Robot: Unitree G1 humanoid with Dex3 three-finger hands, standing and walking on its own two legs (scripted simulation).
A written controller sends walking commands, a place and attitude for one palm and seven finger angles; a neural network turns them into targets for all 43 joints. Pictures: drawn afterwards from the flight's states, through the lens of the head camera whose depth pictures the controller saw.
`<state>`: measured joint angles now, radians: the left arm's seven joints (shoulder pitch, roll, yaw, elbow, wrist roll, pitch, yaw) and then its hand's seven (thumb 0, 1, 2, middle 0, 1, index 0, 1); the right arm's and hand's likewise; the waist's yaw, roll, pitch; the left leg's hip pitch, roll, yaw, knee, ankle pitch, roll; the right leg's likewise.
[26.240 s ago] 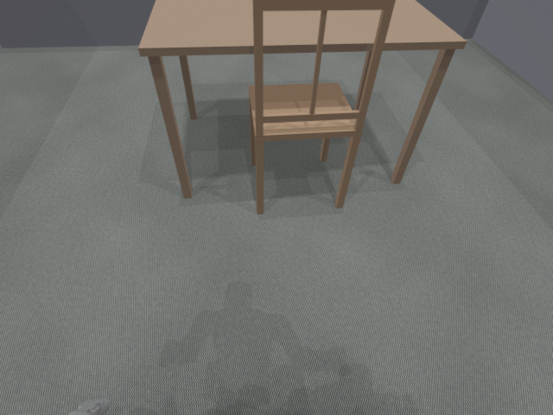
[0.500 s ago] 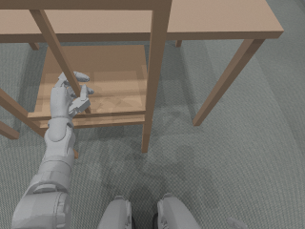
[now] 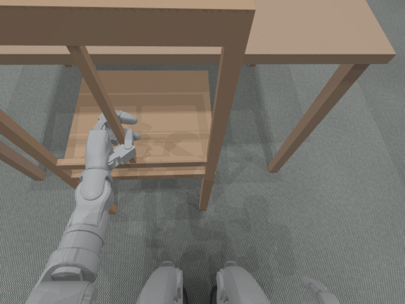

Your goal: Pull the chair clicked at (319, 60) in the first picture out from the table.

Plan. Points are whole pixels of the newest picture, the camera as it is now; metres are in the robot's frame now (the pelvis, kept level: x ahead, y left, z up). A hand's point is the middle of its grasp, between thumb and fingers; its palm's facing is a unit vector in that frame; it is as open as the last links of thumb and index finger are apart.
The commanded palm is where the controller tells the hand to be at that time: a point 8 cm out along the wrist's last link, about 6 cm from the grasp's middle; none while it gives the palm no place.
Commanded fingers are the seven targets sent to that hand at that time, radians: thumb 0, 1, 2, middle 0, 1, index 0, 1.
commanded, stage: step backward, pulling the chair out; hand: left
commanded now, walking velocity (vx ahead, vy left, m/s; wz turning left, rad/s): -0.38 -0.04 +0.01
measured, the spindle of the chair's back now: (113, 121) +0.44 +0.17 +0.05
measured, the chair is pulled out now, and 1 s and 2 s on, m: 0.03 0.17 0.22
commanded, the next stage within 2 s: none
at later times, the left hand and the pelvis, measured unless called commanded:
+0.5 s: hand (140, 158) +0.38 +0.12 +0.02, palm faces -0.02 -0.99 -0.14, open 4.9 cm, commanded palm +0.37 +0.16 +0.01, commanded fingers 0.00 0.90 0.90 -0.50 -1.45 -0.50 -1.45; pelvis +0.01 +0.00 +0.08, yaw -1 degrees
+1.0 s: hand (148, 209) +0.29 +0.09 +0.02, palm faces -0.05 -0.99 -0.14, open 4.9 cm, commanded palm +0.30 +0.14 +0.02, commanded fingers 0.00 0.90 0.90 -0.50 -1.45 -0.50 -1.45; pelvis -0.06 -0.01 +0.08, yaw +0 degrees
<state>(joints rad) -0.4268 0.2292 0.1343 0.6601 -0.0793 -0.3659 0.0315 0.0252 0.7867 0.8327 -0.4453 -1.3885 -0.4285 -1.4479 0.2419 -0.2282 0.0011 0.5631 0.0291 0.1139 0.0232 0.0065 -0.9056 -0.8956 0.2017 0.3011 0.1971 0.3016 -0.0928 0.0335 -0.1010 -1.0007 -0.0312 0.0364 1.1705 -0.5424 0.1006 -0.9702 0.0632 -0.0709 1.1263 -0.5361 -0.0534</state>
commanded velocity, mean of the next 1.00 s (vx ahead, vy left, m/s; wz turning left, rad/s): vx -0.38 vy -0.01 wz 0.03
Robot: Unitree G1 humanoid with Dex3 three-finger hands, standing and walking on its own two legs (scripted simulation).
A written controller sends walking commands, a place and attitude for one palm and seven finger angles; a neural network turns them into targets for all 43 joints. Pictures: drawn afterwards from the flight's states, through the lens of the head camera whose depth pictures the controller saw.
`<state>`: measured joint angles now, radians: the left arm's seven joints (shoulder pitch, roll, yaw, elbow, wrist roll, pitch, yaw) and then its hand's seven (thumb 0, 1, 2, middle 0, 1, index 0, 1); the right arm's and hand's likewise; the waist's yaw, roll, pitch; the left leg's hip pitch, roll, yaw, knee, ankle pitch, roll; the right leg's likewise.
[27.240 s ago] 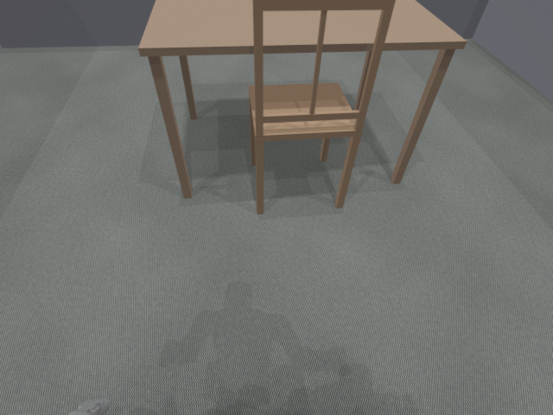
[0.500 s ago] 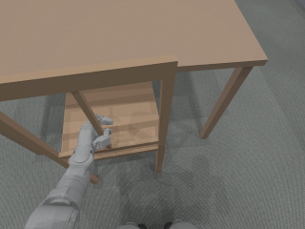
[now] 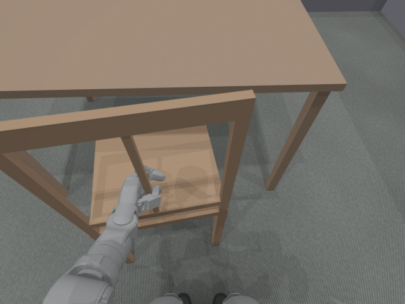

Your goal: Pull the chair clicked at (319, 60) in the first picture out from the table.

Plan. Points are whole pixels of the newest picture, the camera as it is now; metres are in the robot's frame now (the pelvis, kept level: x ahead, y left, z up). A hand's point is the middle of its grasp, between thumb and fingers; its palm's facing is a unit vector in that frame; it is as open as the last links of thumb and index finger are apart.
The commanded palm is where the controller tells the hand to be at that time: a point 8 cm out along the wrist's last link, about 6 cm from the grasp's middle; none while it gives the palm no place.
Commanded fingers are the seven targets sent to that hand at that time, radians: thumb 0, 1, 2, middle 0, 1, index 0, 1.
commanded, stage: step backward, pulling the chair out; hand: left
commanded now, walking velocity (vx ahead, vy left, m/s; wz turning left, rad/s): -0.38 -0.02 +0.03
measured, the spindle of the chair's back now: (144, 181) +0.37 +0.13 -0.03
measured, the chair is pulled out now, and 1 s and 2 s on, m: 0.17 0.22 0.23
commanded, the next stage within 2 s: none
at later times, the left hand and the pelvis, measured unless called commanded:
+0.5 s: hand (153, 204) +0.33 +0.11 -0.07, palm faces -0.08 -0.98 -0.18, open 5.0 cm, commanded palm +0.34 +0.16 -0.06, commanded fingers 0.00 0.90 0.90 -0.50 -1.45 -0.50 -1.45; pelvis -0.02 +0.01 +0.00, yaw +2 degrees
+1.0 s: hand (149, 221) +0.29 +0.12 -0.07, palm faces -0.03 -0.98 -0.19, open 5.0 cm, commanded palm +0.29 +0.17 -0.06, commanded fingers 0.00 0.90 0.90 -0.50 -1.45 -0.50 -1.45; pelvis -0.06 +0.00 +0.00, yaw +1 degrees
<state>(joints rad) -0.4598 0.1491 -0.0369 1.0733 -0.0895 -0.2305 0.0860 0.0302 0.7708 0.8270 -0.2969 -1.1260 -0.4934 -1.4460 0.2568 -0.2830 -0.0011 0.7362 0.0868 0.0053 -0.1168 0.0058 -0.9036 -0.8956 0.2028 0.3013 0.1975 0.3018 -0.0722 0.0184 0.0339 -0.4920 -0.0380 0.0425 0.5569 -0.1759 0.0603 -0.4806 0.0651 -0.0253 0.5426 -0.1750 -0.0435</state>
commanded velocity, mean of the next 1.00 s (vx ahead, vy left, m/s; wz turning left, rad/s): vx -0.38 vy -0.01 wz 0.03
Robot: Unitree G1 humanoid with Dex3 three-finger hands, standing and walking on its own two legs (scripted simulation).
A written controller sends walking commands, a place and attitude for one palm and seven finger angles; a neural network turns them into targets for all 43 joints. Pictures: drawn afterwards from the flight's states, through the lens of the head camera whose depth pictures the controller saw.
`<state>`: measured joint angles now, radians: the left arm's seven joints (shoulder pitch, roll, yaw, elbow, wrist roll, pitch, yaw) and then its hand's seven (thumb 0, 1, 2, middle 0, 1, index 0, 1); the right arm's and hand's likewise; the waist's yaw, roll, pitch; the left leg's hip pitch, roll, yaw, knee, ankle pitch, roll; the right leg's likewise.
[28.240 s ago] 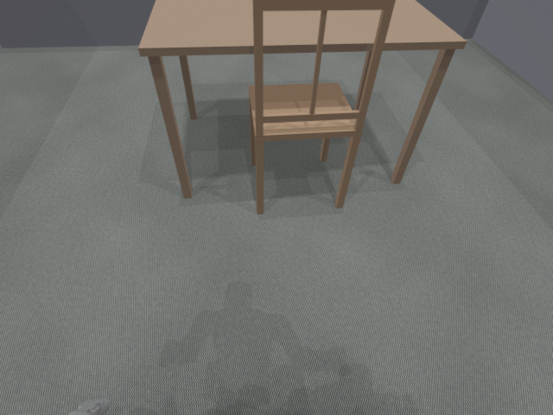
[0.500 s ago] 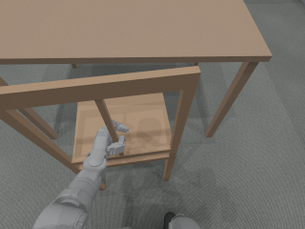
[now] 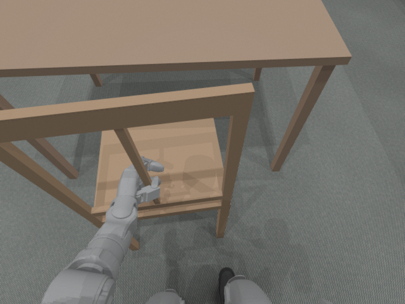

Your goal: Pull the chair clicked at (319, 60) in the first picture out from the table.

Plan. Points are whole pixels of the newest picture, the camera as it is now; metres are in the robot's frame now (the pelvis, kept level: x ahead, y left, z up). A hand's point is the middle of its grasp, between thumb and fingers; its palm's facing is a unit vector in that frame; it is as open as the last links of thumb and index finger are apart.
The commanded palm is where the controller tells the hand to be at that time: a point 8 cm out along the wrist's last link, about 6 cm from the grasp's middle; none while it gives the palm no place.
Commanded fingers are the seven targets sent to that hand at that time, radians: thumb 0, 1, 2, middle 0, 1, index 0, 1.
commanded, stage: step backward, pulling the chair out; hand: left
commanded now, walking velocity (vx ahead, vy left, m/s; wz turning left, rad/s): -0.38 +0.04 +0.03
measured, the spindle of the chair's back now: (143, 173) +0.38 +0.13 -0.03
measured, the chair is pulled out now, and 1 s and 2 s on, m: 0.22 0.23 0.23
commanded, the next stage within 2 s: none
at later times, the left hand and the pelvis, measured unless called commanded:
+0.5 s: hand (152, 194) +0.34 +0.11 -0.06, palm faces -0.07 -0.98 -0.19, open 5.0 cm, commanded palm +0.35 +0.16 -0.06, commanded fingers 0.00 0.90 0.90 -0.50 -1.45 -0.50 -1.45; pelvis -0.01 +0.01 +0.00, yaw +0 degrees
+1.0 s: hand (152, 194) +0.35 +0.11 -0.06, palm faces -0.05 -0.98 -0.21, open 5.1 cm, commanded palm +0.35 +0.16 -0.06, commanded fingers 0.00 0.90 0.90 -0.50 -1.45 -0.50 -1.45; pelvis -0.01 +0.00 +0.00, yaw +0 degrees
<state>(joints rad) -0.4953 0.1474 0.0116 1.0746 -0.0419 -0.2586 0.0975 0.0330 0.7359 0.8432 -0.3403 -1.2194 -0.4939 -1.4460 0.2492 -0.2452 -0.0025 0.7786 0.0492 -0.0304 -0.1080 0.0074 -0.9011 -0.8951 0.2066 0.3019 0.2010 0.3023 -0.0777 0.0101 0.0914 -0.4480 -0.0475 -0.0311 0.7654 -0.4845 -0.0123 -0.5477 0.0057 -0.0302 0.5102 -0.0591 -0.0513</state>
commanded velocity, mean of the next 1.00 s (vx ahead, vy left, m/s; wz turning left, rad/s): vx -0.38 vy -0.01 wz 0.00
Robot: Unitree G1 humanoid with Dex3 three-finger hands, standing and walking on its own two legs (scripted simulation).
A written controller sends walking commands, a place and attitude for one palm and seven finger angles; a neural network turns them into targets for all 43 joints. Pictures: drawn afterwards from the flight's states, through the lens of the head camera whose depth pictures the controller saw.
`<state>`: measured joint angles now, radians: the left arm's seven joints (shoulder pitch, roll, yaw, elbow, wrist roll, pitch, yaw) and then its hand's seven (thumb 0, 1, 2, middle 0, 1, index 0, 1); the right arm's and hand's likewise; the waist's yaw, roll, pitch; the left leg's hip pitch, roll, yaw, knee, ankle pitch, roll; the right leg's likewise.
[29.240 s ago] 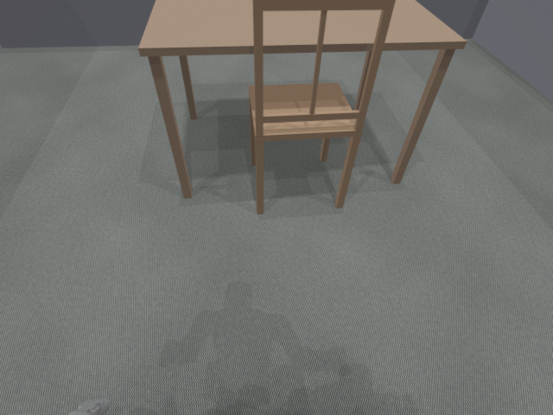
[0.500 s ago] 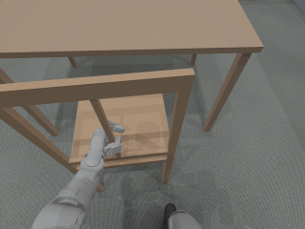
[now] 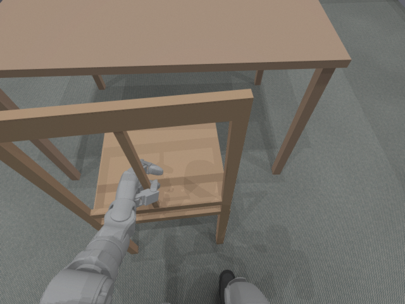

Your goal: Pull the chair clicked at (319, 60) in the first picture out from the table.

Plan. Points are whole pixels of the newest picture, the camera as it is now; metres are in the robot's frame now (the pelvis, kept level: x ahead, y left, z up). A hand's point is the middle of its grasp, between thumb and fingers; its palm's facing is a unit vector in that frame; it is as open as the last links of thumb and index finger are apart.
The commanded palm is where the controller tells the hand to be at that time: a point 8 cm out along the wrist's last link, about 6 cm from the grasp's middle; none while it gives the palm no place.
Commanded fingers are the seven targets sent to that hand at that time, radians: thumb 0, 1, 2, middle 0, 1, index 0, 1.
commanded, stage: step backward, pulling the chair out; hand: left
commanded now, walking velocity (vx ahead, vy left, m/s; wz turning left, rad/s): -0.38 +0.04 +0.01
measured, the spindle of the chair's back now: (142, 177) +0.38 +0.14 -0.03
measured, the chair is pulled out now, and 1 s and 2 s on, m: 0.23 0.23 0.23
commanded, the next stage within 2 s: none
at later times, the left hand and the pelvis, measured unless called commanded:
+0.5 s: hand (154, 192) +0.35 +0.11 -0.06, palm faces -0.09 -0.97 -0.21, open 5.1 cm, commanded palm +0.37 +0.16 -0.05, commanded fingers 0.00 0.90 0.90 -0.50 -1.45 -0.50 -1.45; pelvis +0.01 +0.01 +0.00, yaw -1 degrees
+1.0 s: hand (154, 192) +0.35 +0.11 -0.06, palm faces -0.10 -0.97 -0.21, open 5.0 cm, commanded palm +0.36 +0.16 -0.05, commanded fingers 0.00 0.90 0.90 -0.50 -1.45 -0.50 -1.45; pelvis +0.00 +0.01 +0.00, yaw -1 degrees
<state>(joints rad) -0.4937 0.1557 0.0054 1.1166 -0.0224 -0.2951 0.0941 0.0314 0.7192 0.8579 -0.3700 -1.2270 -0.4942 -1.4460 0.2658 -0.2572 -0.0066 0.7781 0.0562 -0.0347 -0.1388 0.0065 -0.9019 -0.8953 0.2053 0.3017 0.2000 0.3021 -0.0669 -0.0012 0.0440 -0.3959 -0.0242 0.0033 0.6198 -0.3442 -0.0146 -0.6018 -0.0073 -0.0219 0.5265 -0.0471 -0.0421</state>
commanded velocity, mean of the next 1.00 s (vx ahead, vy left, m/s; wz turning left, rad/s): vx -0.38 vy -0.02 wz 0.01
